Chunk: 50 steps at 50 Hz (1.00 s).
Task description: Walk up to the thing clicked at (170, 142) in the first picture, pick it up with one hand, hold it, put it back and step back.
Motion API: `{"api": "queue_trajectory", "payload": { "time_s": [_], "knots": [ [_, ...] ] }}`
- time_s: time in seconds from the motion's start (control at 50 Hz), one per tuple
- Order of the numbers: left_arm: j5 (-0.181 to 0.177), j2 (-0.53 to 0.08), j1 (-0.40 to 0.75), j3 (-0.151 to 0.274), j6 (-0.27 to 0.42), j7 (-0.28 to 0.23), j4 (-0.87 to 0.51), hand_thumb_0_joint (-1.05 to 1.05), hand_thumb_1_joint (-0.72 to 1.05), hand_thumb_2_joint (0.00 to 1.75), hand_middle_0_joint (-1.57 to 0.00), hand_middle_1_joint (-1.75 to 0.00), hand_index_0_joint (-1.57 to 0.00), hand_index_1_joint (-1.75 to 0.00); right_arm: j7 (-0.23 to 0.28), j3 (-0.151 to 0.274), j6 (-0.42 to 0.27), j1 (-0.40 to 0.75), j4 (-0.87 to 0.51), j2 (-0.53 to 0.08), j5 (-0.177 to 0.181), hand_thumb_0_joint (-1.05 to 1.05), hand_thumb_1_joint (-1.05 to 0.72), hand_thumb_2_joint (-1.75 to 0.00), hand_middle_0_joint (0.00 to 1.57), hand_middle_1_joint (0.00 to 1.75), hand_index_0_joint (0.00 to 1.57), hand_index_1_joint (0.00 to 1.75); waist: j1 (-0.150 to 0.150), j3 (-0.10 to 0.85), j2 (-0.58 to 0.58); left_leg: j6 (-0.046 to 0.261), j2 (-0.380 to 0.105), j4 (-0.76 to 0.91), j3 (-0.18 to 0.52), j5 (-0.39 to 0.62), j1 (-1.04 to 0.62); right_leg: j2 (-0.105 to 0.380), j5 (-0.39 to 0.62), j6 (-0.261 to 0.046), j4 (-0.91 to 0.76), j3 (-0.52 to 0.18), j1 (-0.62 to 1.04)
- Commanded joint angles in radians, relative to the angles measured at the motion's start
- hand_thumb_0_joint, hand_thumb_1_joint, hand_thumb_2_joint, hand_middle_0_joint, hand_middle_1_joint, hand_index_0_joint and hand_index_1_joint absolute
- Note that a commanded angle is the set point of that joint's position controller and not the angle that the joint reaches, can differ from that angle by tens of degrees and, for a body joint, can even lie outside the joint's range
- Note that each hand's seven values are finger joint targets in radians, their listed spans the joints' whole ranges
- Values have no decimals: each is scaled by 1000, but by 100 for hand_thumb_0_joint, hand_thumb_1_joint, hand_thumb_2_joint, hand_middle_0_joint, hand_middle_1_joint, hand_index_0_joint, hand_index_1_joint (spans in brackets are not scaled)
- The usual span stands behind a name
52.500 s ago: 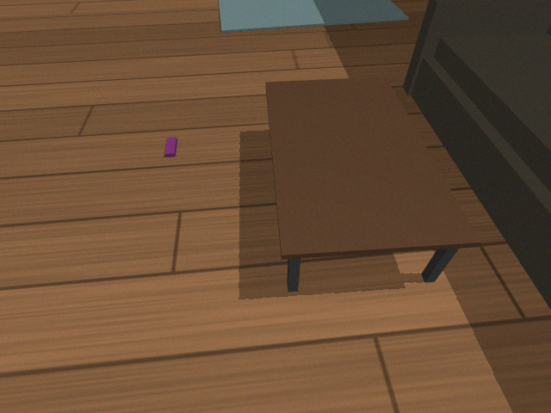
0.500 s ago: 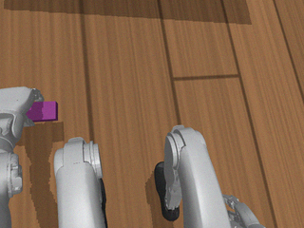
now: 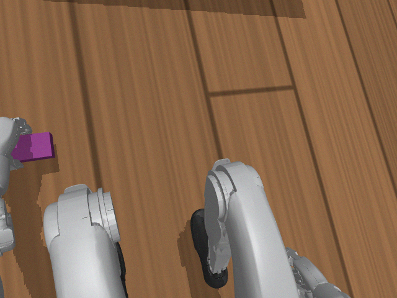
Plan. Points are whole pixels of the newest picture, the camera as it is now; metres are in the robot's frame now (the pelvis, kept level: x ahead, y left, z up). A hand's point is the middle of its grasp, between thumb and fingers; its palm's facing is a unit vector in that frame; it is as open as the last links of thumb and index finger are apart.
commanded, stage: rest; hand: left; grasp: from above
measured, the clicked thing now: (12, 150) +0.41 +0.33 -0.25
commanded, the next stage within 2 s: open in 0.86 s
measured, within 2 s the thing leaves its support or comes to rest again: rests again in 0.66 s
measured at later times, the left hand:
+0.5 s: hand (20, 159) +0.39 +0.31 -0.24, palm faces -0.46 -0.11 -0.88, open 8.1 cm
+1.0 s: hand (17, 155) +0.40 +0.32 -0.24, palm faces -0.45 -0.13 -0.88, open 8.3 cm
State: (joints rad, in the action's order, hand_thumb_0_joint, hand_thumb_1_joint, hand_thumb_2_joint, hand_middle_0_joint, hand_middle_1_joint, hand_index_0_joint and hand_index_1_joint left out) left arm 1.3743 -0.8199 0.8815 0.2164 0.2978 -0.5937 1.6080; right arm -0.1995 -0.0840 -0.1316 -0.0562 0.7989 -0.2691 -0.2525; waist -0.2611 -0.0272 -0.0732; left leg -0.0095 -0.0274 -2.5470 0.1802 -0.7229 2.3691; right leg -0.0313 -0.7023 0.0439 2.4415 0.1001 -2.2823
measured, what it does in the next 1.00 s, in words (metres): stands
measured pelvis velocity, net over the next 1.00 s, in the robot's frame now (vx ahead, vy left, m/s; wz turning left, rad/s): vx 0.00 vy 0.00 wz -0.05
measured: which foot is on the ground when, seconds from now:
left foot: down 0.00-1.00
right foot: down 0.00-1.00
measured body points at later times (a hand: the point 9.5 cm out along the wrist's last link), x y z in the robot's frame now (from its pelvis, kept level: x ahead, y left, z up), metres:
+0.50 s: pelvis +0.00 +0.00 -0.01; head +0.23 +0.12 +0.35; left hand +0.41 +0.31 -0.19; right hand +0.07 -0.27 -0.09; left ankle +0.06 +0.13 -0.26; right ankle +0.10 -0.12 -0.26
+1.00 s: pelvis +0.00 +0.00 -0.01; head +0.24 +0.12 +0.35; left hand +0.42 +0.32 -0.19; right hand +0.07 -0.26 -0.08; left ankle +0.06 +0.13 -0.26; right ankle +0.10 -0.12 -0.26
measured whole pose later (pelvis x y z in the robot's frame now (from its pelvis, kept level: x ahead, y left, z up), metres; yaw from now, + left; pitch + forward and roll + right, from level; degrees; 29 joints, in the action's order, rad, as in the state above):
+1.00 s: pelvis +0.00 +0.00 -0.01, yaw -3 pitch +26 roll -12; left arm 1.33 -0.91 0.89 0.16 0.28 -0.69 1.74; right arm -0.29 -0.21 -0.25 -0.02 0.78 -0.32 -0.32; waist -0.31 -0.10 -0.12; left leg -0.01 -0.03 -2.61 0.24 -0.74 2.35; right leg -0.05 -0.69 0.06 2.46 0.15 -2.24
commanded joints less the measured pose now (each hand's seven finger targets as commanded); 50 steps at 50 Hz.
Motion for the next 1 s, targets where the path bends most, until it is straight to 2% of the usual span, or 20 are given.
{"api": "queue_trajectory", "payload": {
  "time_s": [0.0,0.02,0.06,0.12,0.2,0.24,0.26,0.28,0.32,0.46,0.54,0.56,0.66,0.68,0.7,0.74,0.76,0.8,0.92,0.98],
  "knots": [
    [-25,-279,214,39,10,-48,-89,0,80,47,-113,-38,-116,-35,-2,75,-5,-191,-7,-299,-15,0,-90,-89,20,30,20,30,2,654,376,28,16,230,-107,256,-508,-40,282,-55,-199,118,322],
    [-21,-308,185,60,10,-47,-77,0,80,45,-113,-38,-116,-35,-4,72,0,-198,2,-294,-16,0,-90,-89,20,30,20,30,15,672,379,28,15,237,-107,248,-506,-44,280,-58,-202,111,346],
    [-27,-272,214,17,12,-34,-79,0,80,43,-113,-37,-116,-34,-11,66,-8,-185,-13,-292,-22,0,-90,-90,20,30,20,30,0,647,377,30,16,224,-109,223,-483,-43,262,-59,-207,109,338],
    [-31,-330,185,56,22,-43,-99,0,81,48,-117,-36,-118,-35,-7,60,-5,-185,-11,-313,-29,0,-90,-90,20,30,20,30,14,656,384,27,13,218,-100,237,-497,-48,269,-61,-201,117,346],
    [-17,-333,231,42,47,-53,-115,0,88,48,-120,-36,-122,-34,-15,45,-6,-178,-13,-324,-45,0,-90,-90,20,30,20,30,-24,621,374,25,9,189,-91,242,-492,-51,269,-60,-184,132,328],
    [-23,-327,219,42,55,-67,-113,0,85,49,-118,-36,-120,-34,-13,45,-10,-165,-3,-319,-45,0,-90,-90,20,30,20,30,-16,624,380,24,5,195,-89,226,-490,-56,260,-60,-191,124,336],
    [-20,-293,241,-4,58,-71,-108,0,86,45,-117,-36,-120,-33,-16,37,-18,-158,-5,-310,-46,0,-89,-89,20,30,20,30,-23,606,395,23,6,194,-91,205,-474,-59,242,-63,-192,116,329],
    [-20,-321,235,19,59,-82,-100,0,85,45,-116,-36,-119,-33,-18,31,-22,-159,2,-314,-52,0,-89,-90,20,30,20,30,-26,615,387,22,3,196,-87,214,-484,-60,252,-59,-191,122,340],
    [-22,-267,206,-33,51,-96,-53,0,86,43,-117,-35,-120,-33,-21,23,-29,-148,22,-310,-57,0,-89,-90,20,30,20,30,-23,587,387,22,6,203,-85,173,-472,-63,208,-61,-193,129,305],
    [-4,-278,207,-55,12,-169,-31,0,81,43,-115,-33,-117,-31,-35,1,-59,-105,30,-335,-62,0,-89,-89,20,30,20,30,-26,568,422,17,5,228,-71,177,-506,-68,213,-57,-177,151,273],
    [-26,-255,209,-65,-17,-197,-14,0,77,40,-111,-35,-114,-32,-53,-5,-81,-78,28,-337,-65,0,-90,-90,20,30,20,30,-30,553,426,15,1,229,-64,194,-503,-70,237,-58,-168,155,270],
    [-26,-258,215,-69,-24,-196,-21,0,76,40,-110,-35,-113,-32,-60,-7,-88,-94,25,-342,-63,0,-90,-90,20,30,20,30,-49,553,429,18,1,216,-67,208,-510,-66,253,-50,-169,156,285],
    [-44,-299,246,-47,-39,-201,-28,0,69,44,-106,-37,-108,-34,-75,-12,-107,-93,-3,-358,-58,0,-90,-90,20,30,20,30,-53,573,400,21,-5,200,-64,225,-488,-66,282,-57,-179,150,328],
    [-50,-287,245,-50,-42,-199,-1,0,69,45,-106,-38,-108,-36,-76,-16,-106,-106,3,-356,-57,0,-90,-90,20,30,20,30,-58,565,391,23,-5,207,-63,217,-479,-68,275,-56,-190,148,334],
    [-58,-242,231,-86,-47,-189,32,0,69,46,-105,-39,-108,-37,-80,-16,-110,-108,20,-347,-57,0,-90,-90,20,30,20,30,-61,537,381,24,-2,207,-60,190,-462,-64,247,-56,-188,153,310],
    [-66,-299,243,-48,-44,-176,19,0,67,46,-105,-40,-107,-38,-81,-16,-120,-107,-5,-362,-61,0,-90,-90,20,30,20,30,-63,554,389,26,-2,202,-59,205,-475,-60,264,-51,-184,157,330],
    [-68,-265,230,-78,-46,-162,44,0,66,46,-104,-38,-106,-37,-83,-24,-121,-117,4,-354,-56,0,-90,-90,20,30,20,30,-63,532,399,24,-1,209,-57,195,-478,-59,250,-52,-182,159,318],
    [-60,-351,234,-20,-36,-159,29,0,67,49,-106,-40,-107,-39,-81,-18,-122,-117,-8,-371,-57,0,-90,-90,20,30,20,30,-57,544,402,21,-6,216,-52,193,-489,-62,248,-56,-181,159,336],
    [-67,-315,208,-54,-14,-128,52,0,67,51,-106,-41,-107,-41,-79,-32,-117,-98,-23,-365,-63,0,-90,-90,20,30,20,30,-68,509,373,26,-2,205,-53,175,-456,-62,233,-56,-189,162,335],
    [-67,-340,207,-51,-1,-124,47,0,50,59,-89,-48,-89,-48,-75,-43,-116,-98,-22,-364,-63,0,-89,-90,20,30,20,30,-60,505,378,24,-4,215,-49,163,-456,-66,218,-59,-201,161,340]
  ]
}}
